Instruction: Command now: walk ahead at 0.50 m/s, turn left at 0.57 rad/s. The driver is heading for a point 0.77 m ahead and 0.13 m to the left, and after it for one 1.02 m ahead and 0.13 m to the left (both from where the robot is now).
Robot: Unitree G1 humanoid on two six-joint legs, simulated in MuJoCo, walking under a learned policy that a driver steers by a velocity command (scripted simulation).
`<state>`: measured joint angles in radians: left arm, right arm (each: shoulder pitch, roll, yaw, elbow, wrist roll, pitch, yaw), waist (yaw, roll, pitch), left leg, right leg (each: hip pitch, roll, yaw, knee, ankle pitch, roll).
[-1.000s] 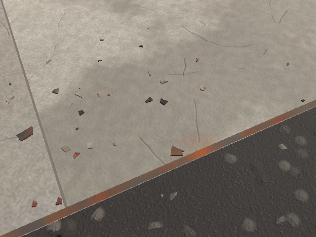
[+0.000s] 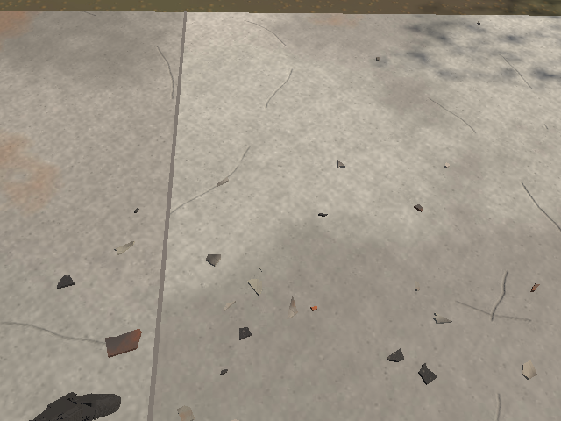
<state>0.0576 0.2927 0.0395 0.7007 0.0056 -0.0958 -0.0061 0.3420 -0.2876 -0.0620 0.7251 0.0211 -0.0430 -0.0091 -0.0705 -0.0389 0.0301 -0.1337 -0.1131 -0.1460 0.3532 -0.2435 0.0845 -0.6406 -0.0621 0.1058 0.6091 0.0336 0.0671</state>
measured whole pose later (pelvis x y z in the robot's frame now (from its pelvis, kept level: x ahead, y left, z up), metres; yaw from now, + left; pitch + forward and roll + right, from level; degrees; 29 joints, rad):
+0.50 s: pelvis +0.27 -0.02 +0.00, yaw +18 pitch +1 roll -2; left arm 0.33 0.29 0.07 0.83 0.00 -0.09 0.00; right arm 0.14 -0.30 -0.07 0.63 0.02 -0.02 0.03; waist 0.09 0.04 0.05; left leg -0.69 0.10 -0.05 0.80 -0.04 0.00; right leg 0.00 0.02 -0.17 0.24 -0.26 -0.01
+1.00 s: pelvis +0.51 +0.14 +0.00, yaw +30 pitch +1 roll +1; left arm 0.12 0.30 0.04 0.75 -0.01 -0.08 -0.02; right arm 0.31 -0.27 -0.04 0.72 0.00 -0.07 0.01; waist -0.05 -0.05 0.03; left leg -0.05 -0.11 -0.04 0.26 -0.22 0.09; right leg -0.69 -0.12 0.04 0.71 0.09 0.04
